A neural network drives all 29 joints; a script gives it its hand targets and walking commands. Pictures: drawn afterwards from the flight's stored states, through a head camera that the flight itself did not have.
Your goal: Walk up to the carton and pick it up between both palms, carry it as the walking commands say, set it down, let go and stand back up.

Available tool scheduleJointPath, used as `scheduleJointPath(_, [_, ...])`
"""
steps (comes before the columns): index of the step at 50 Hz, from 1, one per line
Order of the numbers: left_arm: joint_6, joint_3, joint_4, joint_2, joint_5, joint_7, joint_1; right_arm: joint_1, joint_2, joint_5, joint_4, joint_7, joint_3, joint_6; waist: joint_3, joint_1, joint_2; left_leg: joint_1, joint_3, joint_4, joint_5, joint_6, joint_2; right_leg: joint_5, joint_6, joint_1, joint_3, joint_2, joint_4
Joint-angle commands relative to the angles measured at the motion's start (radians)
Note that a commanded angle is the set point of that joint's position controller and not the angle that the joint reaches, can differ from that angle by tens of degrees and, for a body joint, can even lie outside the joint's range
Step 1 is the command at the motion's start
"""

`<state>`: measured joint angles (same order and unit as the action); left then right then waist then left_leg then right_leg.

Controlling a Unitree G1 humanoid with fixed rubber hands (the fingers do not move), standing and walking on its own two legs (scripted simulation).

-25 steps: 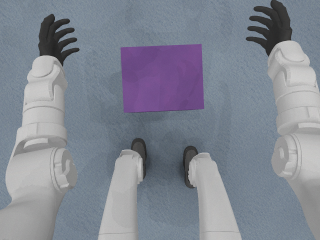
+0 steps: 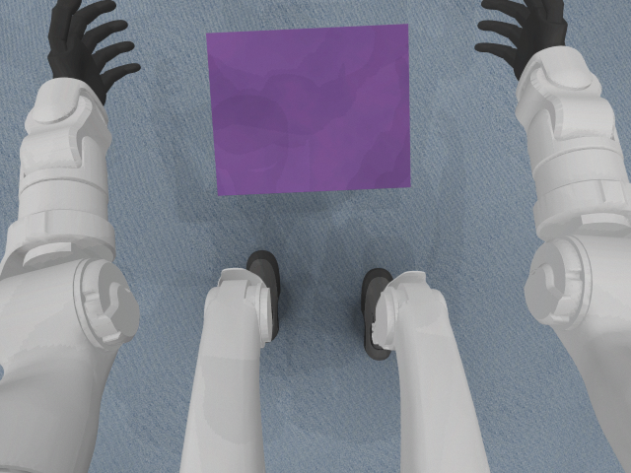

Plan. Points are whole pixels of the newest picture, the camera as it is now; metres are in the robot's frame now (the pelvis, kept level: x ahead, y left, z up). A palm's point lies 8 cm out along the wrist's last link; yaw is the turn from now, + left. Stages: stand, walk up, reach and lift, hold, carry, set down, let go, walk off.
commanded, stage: reach and lift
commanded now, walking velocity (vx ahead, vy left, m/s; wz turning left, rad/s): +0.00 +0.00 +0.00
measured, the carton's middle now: (311, 127) +0.50 +0.03 -0.43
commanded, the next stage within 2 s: none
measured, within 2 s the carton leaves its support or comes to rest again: neither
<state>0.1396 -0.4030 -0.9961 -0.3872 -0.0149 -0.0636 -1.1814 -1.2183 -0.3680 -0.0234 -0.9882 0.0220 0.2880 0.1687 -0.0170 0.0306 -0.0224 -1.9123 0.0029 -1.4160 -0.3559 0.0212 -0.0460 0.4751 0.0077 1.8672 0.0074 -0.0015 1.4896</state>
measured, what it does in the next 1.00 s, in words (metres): lowers itself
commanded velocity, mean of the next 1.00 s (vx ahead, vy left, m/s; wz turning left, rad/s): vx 0.00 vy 0.00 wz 0.00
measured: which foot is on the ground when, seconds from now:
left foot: down 0.00-1.00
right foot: down 0.00-1.00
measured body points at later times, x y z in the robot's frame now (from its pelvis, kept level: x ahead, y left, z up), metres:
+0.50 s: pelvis -0.03 +0.01 -0.14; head +0.32 +0.02 +0.13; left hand +0.51 +0.26 -0.29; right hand +0.53 -0.20 -0.29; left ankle +0.11 +0.14 -0.53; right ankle +0.07 -0.12 -0.53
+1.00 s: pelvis -0.03 +0.00 -0.20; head +0.36 +0.01 +0.02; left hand +0.51 +0.26 -0.40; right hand +0.52 -0.20 -0.41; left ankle +0.11 +0.14 -0.53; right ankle +0.07 -0.12 -0.53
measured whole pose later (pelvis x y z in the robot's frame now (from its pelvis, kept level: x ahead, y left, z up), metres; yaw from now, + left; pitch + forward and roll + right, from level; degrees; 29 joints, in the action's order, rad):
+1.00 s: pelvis -0.03 +0.00 -0.20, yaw +0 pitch +33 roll +1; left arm 0.05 -0.09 -1.06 -0.52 -0.37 0.09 -1.40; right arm -1.38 -0.49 -0.31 -1.00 -0.10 0.00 0.08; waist 0.53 0.03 -0.01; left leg -2.25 0.03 -2.16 -0.49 0.04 -0.02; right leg 0.65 0.02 2.18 0.03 0.01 2.26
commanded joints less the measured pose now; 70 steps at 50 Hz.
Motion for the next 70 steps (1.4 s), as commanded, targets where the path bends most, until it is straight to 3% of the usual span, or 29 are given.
scheduleJointPath(1, [-0.032, 0.021, 0.133, -0.213, -0.074, 0.024, -0.174, -0.184, -0.207, -0.039, 0.164, -0.048, 0.009, -0.036, -1.182, -0.016, -0.016, 0.56, -0.093, -0.113, 0.295, 0.013, 0.096, -0.32, 0.037, -0.517, -0.038, 0.059, -0.019])
scheduleJointPath(2, [-0.031, 0.069, 0.137, -0.19, -0.054, 0.02, -0.171, -0.143, -0.16, -0.091, 0.141, -0.042, -0.027, -0.022, -1.197, 0.011, 0.072, 0.632, -0.093, -0.131, 0.338, 0.015, 0.084, -0.336, 0.027, -0.459, -0.031, 0.064, 0.008])
scheduleJointPath(3, [-0.037, 0.076, 0.292, -0.22, -0.105, 0.027, -0.193, -0.225, -0.215, -0.081, 0.339, -0.05, -0.034, -0.036, -1.395, -0.013, -0.028, 0.67, -0.082, -0.166, 0.41, 0.003, 0.095, -0.437, 0.026, -0.604, -0.046, 0.069, 0.02])
scheduleJointPath(4, [-0.043, 0.158, 0.462, -0.208, -0.143, 0.039, -0.248, -0.219, -0.222, -0.137, 0.48, -0.06, -0.042, -0.04, -1.59, -0.02, 0.072, 0.831, -0.078, -0.194, 0.533, -0.004, 0.095, -0.516, 0.028, -0.607, -0.037, 0.082, 0.071])
scheduleJointPath(5, [-0.024, 0.097, 0.354, -0.245, -0.152, 0.049, -0.272, -0.278, -0.266, -0.116, 0.355, -0.061, -0.059, -0.032, -1.426, 0.01, -0.03, 0.742, -0.046, -0.249, 0.551, -0.006, 0.081, -0.464, 0.034, -0.452, -0.043, 0.062, 0.126])
scheduleJointPath(6, [-0.016, 0.093, 0.44, -0.32, -0.131, 0.061, -0.281, -0.323, -0.302, -0.152, 0.536, -0.083, -0.024, -0.033, -1.685, 0.008, 0.031, 0.909, -0.05, -0.247, 0.517, -0.016, 0.082, -0.415, 0.021, -0.513, -0.057, 0.068, 0.101])
scheduleJointPath(11, [0.075, 0.119, 0.421, -0.342, -0.192, 0.109, -0.433, -0.418, -0.295, -0.236, 0.478, -0.096, -0.151, 0.071, -1.684, 0.053, 0.013, 0.851, -0.08, -0.303, 0.27, -0.01, 0.085, -0.23, 0.005, -0.645, -0.067, 0.068, 0.188])
scheduleJointPath(12, [0.079, 0.153, 0.38, -0.348, -0.241, 0.116, -0.421, -0.464, -0.261, -0.279, 0.442, -0.087, -0.199, 0.087, -1.656, 0.112, -0.036, 0.853, -0.076, -0.341, 0.321, -0.014, 0.09, -0.248, 0.009, -0.644, -0.063, 0.068, 0.209])
scheduleJointPath(15, [0.06, 0.145, 0.387, -0.308, -0.224, 0.125, -0.454, -0.437, -0.355, -0.243, 0.367, -0.083, -0.11, 0.047, -1.524, 0.025, 0.012, 0.815, -0.066, -0.421, 0.33, -0.01, 0.068, -0.255, -0.014, -0.492, -0.082, 0.06, 0.283])
scheduleJointPath(16, [0.044, 0.106, 0.185, -0.325, -0.195, 0.126, -0.383, -0.396, -0.309, -0.206, 0.221, -0.089, -0.118, 0.042, -1.315, 0.082, 0.043, 0.71, -0.074, -0.421, 0.271, -0.008, 0.079, -0.154, 0.005, -0.331, -0.08, 0.059, 0.301])
scheduleJointPath(17, [0.037, 0.146, 0.069, -0.275, -0.196, 0.115, -0.402, -0.396, -0.296, -0.202, 0.125, -0.073, -0.108, 0.021, -1.095, 0.02, 0.022, 0.6, -0.04, -0.417, 0.138, -0.014, 0.057, -0.042, 0.003, -0.184, -0.1, 0.047, 0.301])
scheduleJointPath(19, [0.026, 0.184, 0.067, -0.19, -0.18, 0.116, -0.417, -0.382, -0.296, -0.159, 0.019, -0.048, -0.099, 0.014, -1.011, 0.016, 0.086, 0.559, -0.058, -0.406, 0.067, 0.015, 0.06, 0.018, -0.001, -0.136, -0.088, 0.046, 0.269])
scheduleJointPath(22, [-0.002, 0.219, -0.026, -0.146, -0.193, 0.09, -0.431, -0.417, -0.265, -0.137, -0.074, -0.036, -0.101, -0.028, -0.825, -0.05, 0.035, 0.49, -0.038, -0.47, 0.082, 0.018, 0.042, 0.014, 0.007, -0.039, -0.089, 0.03, 0.332])
scheduleJointPath(24, [-0.027, 0.192, -0.064, -0.148, -0.175, 0.082, -0.426, -0.368, -0.159, -0.163, -0.124, -0.021, -0.148, -0.051, -0.721, -0.028, -0.043, 0.341, -0.031, -0.478, 0.007, 0.008, 0.035, 0.027, 0.022, -0.036, -0.076, 0.008, 0.363])
scheduleJointPath(28, [-0.047, 0.163, -0.127, -0.204, -0.106, 0.119, -0.451, -0.437, -0.289, -0.13, -0.092, -0.049, -0.054, -0.081, -0.746, -0.009, 0.082, 0.389, -0.015, -0.504, -0.014, 0.017, 0.013, 0.067, 0.028, 0.05, -0.064, -0.003, 0.409])
scheduleJointPath(29, [-0.057, 0.137, -0.132, -0.212, -0.105, 0.131, -0.452, -0.493, -0.269, -0.125, -0.065, -0.061, -0.083, -0.091, -0.764, 0.013, 0.019, 0.331, -0.04, -0.532, 0.043, 0.017, 0.026, 0.037, 0.027, -0.005, -0.052, 0.002, 0.391])
scheduleJointPath(30, [-0.079, 0.131, -0.015, -0.226, -0.125, 0.144, -0.501, -0.505, -0.295, -0.119, -0.012, -0.075, -0.073, -0.103, -0.878, -0.016, 0.0, 0.358, -0.036, -0.526, 0.061, 0.011, 0.038, -0.01, 0.033, -0.077, -0.075, 0.0, 0.437])
scheduleJointPath(32, [-0.101, 0.106, 0.078, -0.281, -0.117, 0.165, -0.529, -0.516, -0.294, -0.14, 0.04, -0.083, -0.098, -0.107, -0.93, 0.052, 0.018, 0.419, -0.049, -0.557, 0.13, 0.021, 0.044, -0.057, 0.035, -0.08, -0.049, -0.002, 0.454])
scheduleJointPath(37, [-0.094, 0.226, -0.167, -0.2, -0.196, 0.142, -0.368, -0.413, -0.154, -0.24, -0.083, -0.065, -0.284, -0.094, -0.93, 0.055, -0.021, 0.406, -0.055, -0.595, 0.144, 0.001, 0.013, -0.075, 0.055, -0.151, -0.045, -0.012, 0.484])
scheduleJointPath(38, [-0.113, 0.24, 0.033, -0.205, -0.225, 0.146, -0.445, -0.437, -0.228, -0.228, -0.014, -0.075, -0.249, -0.114, -1.01, 0.025, -0.028, 0.439, -0.058, -0.611, 0.211, 0.01, 0.025, -0.143, 0.055, -0.19, -0.063, 0.0, 0.513])
scheduleJointPath(41, [-0.137, 0.275, 0.057, -0.216, -0.261, 0.148, -0.463, -0.416, -0.243, -0.263, -0.02, -0.096, -0.229, -0.132, -1.117, 0.003, 0.05, 0.502, -0.051, -0.649, 0.319, 0.023, 0.024, -0.272, 0.043, -0.228, -0.053, -0.001, 0.544])
scheduleJointPath(47, [-0.128, 0.318, 0.116, -0.251, -0.398, 0.156, -0.454, -0.491, -0.319, -0.313, 0.231, -0.142, -0.263, -0.141, -1.345, -0.035, -0.071, 0.551, -0.038, -0.735, 0.467, 0.012, 0.026, -0.455, 0.049, -0.447, -0.048, 0.011, 0.587])
scheduleJointPath(48, [-0.125, 0.356, 0.15, -0.193, -0.404, 0.15, -0.449, -0.51, -0.335, -0.327, 0.301, -0.135, -0.25, -0.141, -1.363, -0.042, -0.001, 0.568, -0.054, -0.724, 0.421, 0.015, 0.027, -0.39, 0.04, -0.409, -0.054, 0.016, 0.576])
scheduleJointPath(51, [-0.094, 0.277, -0.057, -0.291, -0.37, 0.142, -0.481, -0.488, -0.286, -0.3, 0.107, -0.137, -0.251, -0.098, -1.03, 0.001, -0.057, 0.358, -0.067, -0.692, 0.19, -0.007, 0.018, -0.159, 0.052, -0.274, -0.061, -0.006, 0.556])
scheduleJointPath(56, [-0.078, 0.273, -0.138, -0.217, -0.223, 0.136, -0.444, -0.362, -0.278, -0.198, -0.224, -0.087, -0.18, -0.063, -0.627, -0.017, 0.109, 0.312, -0.057, -0.611, -0.026, 0.037, 0.018, 0.083, 0.028, 0.034, -0.061, 0.008, 0.529])
scheduleJointPath(62, [-0.124, 0.207, -0.081, -0.214, -0.21, 0.137, -0.459, -0.509, -0.122, -0.237, -0.084, -0.067, -0.272, -0.126, -0.731, 0.064, -0.08, 0.238, -0.042, -0.613, 0.106, 0.008, 0.039, -0.083, 0.055, -0.075, -0.04, 0.001, 0.514])
scheduleJointPath(63, [-0.122, 0.257, -0.145, -0.19, -0.21, 0.14, -0.426, -0.457, -0.207, -0.222, -0.141, -0.075, -0.219, -0.124, -0.729, 0.019, 0.024, 0.315, -0.036, -0.624, 0.159, 0.022, 0.036, -0.101, 0.051, -0.01, -0.04, 0.009, 0.52])
scheduleJointPath(64, [-0.133, 0.207, -0.122, -0.204, -0.195, 0.147, -0.448, -0.453, -0.169, -0.238, -0.159, -0.076, -0.246, -0.133, -0.739, 0.055, -0.003, 0.276, -0.052, -0.63, 0.135, 0.019, 0.03, -0.076, 0.043, -0.036, -0.035, 0.004, 0.52])
scheduleJointPath(70, [-0.149, 0.292, -0.022, -0.163, -0.268, 0.161, -0.556, -0.516, -0.15, -0.226, -0.022, -0.111, -0.283, -0.142, -0.979, 0.004, -0.026, 0.418, -0.045, -0.651, 0.242, 0.008, 0.047, -0.172, 0.048, -0.187, -0.053, 0.019, 0.531])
